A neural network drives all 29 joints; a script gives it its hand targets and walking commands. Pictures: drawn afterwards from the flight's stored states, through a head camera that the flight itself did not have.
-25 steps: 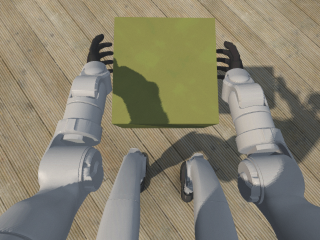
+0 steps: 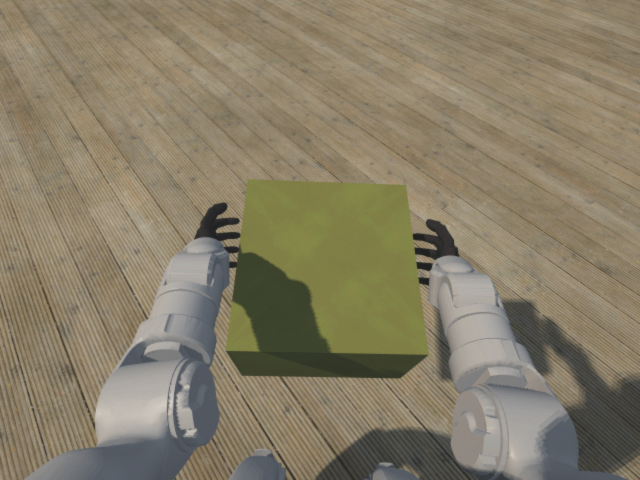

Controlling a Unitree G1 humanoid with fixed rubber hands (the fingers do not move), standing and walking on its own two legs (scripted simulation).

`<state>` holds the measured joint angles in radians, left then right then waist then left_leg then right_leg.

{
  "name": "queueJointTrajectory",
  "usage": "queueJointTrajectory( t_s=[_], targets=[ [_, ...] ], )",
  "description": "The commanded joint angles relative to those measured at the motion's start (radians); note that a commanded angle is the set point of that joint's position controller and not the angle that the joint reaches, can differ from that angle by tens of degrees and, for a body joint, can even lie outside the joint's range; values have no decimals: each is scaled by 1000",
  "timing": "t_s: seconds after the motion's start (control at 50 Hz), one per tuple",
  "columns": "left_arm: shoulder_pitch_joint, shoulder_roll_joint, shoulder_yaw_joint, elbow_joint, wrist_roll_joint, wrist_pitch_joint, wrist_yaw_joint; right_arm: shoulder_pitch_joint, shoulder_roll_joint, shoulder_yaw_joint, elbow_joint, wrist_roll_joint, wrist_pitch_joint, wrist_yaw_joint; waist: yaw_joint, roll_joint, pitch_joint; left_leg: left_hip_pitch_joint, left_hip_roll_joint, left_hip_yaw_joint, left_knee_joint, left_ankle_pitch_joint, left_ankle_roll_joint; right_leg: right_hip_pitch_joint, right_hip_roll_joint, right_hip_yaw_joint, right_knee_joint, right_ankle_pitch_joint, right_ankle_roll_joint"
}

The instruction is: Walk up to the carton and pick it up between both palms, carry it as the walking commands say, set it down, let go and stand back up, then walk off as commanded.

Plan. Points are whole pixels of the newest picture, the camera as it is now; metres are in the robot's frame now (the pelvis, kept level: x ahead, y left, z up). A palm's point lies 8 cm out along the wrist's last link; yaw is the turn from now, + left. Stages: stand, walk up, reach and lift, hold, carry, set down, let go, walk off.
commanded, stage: reach and lift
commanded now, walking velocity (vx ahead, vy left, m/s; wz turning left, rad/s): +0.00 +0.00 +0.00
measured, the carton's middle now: (324, 279) +0.41 +0.00 -0.02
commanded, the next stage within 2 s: hold in 1.50 s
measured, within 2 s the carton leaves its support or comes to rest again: neither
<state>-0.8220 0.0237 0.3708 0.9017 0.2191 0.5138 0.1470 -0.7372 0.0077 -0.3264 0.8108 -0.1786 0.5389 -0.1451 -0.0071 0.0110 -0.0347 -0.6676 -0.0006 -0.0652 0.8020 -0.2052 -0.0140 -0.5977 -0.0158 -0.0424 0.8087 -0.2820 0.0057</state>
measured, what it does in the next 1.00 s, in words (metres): shifts its weight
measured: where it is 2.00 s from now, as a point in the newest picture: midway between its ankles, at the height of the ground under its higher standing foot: outside the picture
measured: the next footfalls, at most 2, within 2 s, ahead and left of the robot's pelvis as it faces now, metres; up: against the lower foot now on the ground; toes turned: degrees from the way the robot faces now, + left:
none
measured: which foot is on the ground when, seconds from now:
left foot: down 0.00-1.00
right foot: down 0.00-1.00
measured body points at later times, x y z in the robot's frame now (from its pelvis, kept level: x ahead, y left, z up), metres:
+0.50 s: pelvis +0.07 -0.02 +0.04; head +0.02 -0.02 +0.49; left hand +0.40 +0.15 +0.09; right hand +0.38 -0.19 +0.08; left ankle +0.12 +0.12 -0.70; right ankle +0.08 -0.13 -0.70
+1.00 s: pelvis +0.07 -0.02 +0.04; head +0.02 -0.02 +0.49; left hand +0.39 +0.15 +0.08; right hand +0.38 -0.19 +0.08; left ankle +0.12 +0.12 -0.70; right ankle +0.08 -0.13 -0.70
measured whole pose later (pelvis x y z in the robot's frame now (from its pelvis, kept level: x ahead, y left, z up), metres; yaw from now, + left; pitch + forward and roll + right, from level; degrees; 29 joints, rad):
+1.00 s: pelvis +0.07 -0.02 +0.04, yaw +0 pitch -4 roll +0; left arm -0.45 -0.02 0.29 0.54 0.23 0.71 -0.08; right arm -0.38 0.09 -0.27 0.43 -0.26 0.75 -0.02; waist -0.02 -0.01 -0.04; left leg -0.22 0.00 -0.06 0.44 -0.16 -0.02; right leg -0.17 -0.02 -0.04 0.49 -0.25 0.00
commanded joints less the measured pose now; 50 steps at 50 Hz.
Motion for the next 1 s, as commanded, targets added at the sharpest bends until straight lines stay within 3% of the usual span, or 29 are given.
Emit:
queueJointTrajectory(
  t_s=[0.0,0.1,0.16,0.2,0.24,0.34,0.4,0.5,0.62,0.84,0.98],
  targets=[
    [-510,-1132,-167,76,-130,16,-546,-746,992,86,-66,78,-40,450,-92,-27,-498,352,-102,58,-246,-250,41,227,58,64,-330,-263,-28],
    [-419,-1089,-207,-23,-140,78,-543,-717,946,174,-170,114,10,466,-45,19,-402,497,-98,74,-340,-177,30,270,59,63,-401,-190,-27],
    [-383,-1112,-302,-176,-188,83,-532,-655,985,274,-283,169,27,464,-36,32,-479,586,-96,65,-361,17,29,358,74,65,-408,21,-21],
    [-359,-1109,-374,-287,-224,93,-525,-612,996,337,-381,201,43,456,-48,32,-517,607,-94,58,-368,110,28,438,80,71,-409,140,-16],
    [-335,-1077,-442,-389,-252,107,-517,-550,1017,416,-446,226,69,445,-34,12,-531,626,-101,56,-373,172,34,501,76,86,-415,235,4],
    [-258,-1048,-517,-486,-278,153,-516,-453,1065,544,-561,257,125,416,-16,-39,-428,639,-121,47,-389,169,50,546,61,120,-443,324,34],
    [-235,-1049,-568,-568,-303,168,-524,-402,1107,605,-622,276,148,404,-4,-53,-467,659,-131,49,-396,220,51,608,58,136,-449,443,45],
    [-153,-1043,-535,-520,-277,192,-530,-351,1092,602,-607,246,172,397,5,-76,-345,639,-135,47,-411,173,47,594,48,150,-472,403,48],
    [-182,-1051,-480,-480,-248,179,-535,-385,1085,572,-537,221,160,413,22,-86,-272,643,-139,68,-398,101,38,510,41,162,-502,227,44],
    [-211,-1129,-593,-574,-286,150,-514,-370,1093,627,-570,254,129,441,8,-22,-378,697,-115,44,-399,209,18,509,68,136,-477,275,19],
    [-193,-1133,-602,-577,-279,154,-511,-349,1104,637,-572,246,130,448,16,-30,-377,692,-112,38,-401,206,18,519,68,141,-478,263,17]
  ],
)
